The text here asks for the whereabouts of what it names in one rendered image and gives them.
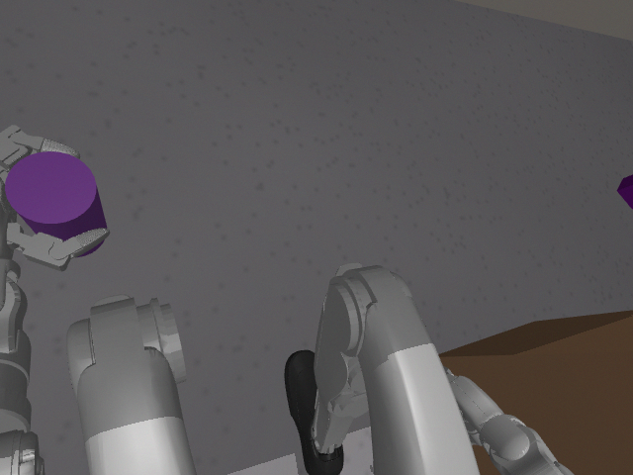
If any left robot hand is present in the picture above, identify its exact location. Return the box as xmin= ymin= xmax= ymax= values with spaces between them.
xmin=0 ymin=125 xmax=110 ymax=272

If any right robot hand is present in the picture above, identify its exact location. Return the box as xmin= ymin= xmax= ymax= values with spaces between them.
xmin=443 ymin=366 xmax=505 ymax=446

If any right robot arm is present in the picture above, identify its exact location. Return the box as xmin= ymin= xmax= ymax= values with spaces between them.
xmin=479 ymin=415 xmax=574 ymax=475

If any left robot arm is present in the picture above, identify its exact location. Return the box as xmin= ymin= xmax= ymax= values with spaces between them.
xmin=0 ymin=256 xmax=45 ymax=475

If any right robot foot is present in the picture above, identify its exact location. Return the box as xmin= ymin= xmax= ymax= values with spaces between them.
xmin=285 ymin=350 xmax=344 ymax=475

